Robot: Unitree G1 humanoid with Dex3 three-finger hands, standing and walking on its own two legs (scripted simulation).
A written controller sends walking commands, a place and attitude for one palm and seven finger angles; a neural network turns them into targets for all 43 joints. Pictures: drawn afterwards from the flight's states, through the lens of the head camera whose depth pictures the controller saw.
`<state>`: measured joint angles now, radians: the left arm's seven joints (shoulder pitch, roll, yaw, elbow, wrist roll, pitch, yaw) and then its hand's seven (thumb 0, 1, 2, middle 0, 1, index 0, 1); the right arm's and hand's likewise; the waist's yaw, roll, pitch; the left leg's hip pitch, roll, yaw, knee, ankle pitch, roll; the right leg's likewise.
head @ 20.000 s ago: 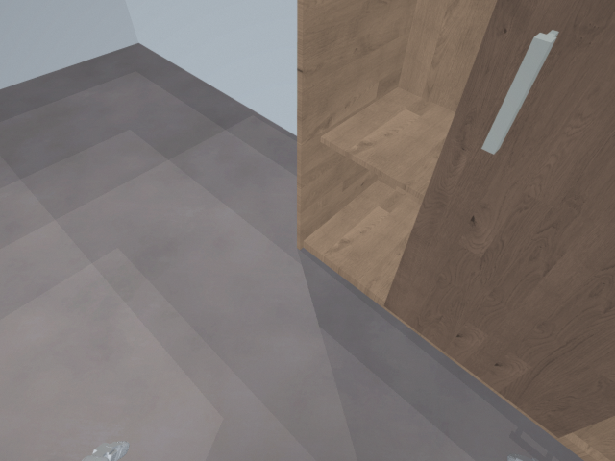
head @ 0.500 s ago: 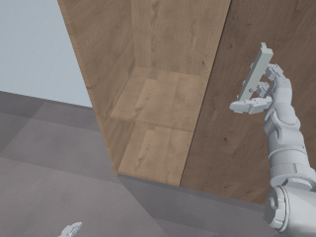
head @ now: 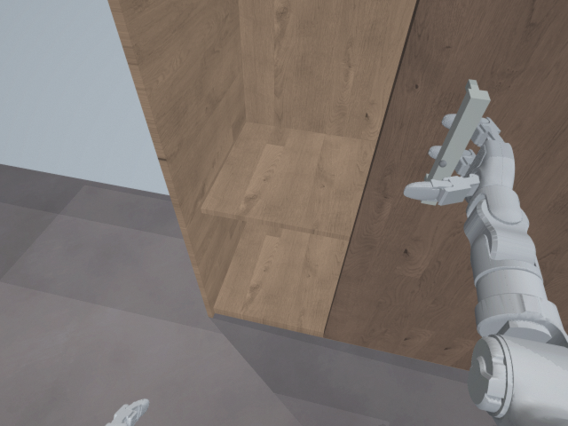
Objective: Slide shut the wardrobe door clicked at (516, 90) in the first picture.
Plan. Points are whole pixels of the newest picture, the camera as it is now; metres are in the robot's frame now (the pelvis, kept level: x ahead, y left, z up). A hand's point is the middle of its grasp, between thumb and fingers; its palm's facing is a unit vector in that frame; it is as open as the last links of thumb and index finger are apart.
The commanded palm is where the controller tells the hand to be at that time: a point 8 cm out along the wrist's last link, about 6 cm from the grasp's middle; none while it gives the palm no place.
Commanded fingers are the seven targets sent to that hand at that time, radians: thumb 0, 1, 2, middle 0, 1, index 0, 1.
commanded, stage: slide the fingers in behind the handle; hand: right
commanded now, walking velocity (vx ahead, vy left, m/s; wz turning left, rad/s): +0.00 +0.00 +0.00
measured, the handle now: (448, 146) +0.50 -0.19 +0.16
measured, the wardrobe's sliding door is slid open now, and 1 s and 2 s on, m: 0.41 0.41 0.41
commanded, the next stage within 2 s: grip the handle and tug to test in 0.26 s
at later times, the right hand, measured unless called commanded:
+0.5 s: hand (442, 160) +0.46 -0.17 +0.17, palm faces +0.14 +0.99 +0.00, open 13.5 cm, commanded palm +0.43 -0.22 +0.16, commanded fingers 0.00 0.13 -0.46 0.34 1.25 0.34 1.25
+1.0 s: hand (443, 162) +0.46 -0.17 +0.16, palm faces +0.12 +0.99 -0.01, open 6.4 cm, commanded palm +0.43 -0.23 +0.16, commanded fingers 0.00 -0.90 -0.90 0.45 1.40 0.45 1.40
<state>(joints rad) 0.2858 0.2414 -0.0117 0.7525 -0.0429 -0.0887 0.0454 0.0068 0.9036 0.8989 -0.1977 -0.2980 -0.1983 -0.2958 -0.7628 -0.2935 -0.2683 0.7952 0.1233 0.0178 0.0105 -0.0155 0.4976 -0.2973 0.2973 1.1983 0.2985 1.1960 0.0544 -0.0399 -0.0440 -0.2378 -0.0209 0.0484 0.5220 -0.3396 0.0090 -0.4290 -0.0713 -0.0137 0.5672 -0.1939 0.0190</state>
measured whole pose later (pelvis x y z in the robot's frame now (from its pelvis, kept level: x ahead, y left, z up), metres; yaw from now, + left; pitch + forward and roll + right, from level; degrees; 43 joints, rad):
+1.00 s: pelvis +0.00 +0.00 +0.00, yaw +0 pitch +4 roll +2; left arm 0.31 0.25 -0.01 0.76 -0.04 -0.10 0.04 0.01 0.90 0.90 -0.20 -0.30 -0.20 -0.30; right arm -0.79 -0.31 -0.26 0.84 0.11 -0.03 0.03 0.00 -0.55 -0.75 0.41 1.35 0.41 1.35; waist 0.06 -0.04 -0.04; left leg -0.25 -0.02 0.05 0.52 -0.34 0.00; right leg -0.45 -0.07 -0.01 0.58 -0.20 0.01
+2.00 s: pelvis +0.04 +0.00 +0.00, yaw +1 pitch +3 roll +1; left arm 0.25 0.23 0.00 0.71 -0.04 -0.05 0.05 0.01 0.90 0.90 -0.20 -0.30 -0.20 -0.30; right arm -0.56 -0.24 -0.25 0.46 0.14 0.16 -0.02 0.01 -0.72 -0.78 0.34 1.40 0.37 1.40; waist 0.03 -0.03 -0.05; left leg -0.15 -0.01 0.01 0.45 -0.35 0.00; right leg -0.34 -0.07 -0.05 0.52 -0.24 0.02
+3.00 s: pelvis -0.01 -0.01 +0.00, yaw +0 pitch +4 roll +2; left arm 0.25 0.23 -0.02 0.80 -0.04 -0.18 0.03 0.01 0.90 0.90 -0.20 -0.30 -0.20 -0.30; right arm -0.86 -0.26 -0.11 0.84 0.11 -0.08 -0.12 -0.02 -0.72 -0.80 0.37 1.40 0.30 1.40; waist 0.00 -0.03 0.01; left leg -0.28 0.00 0.04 0.57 -0.35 -0.01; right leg -0.47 -0.05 -0.01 0.60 -0.20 0.00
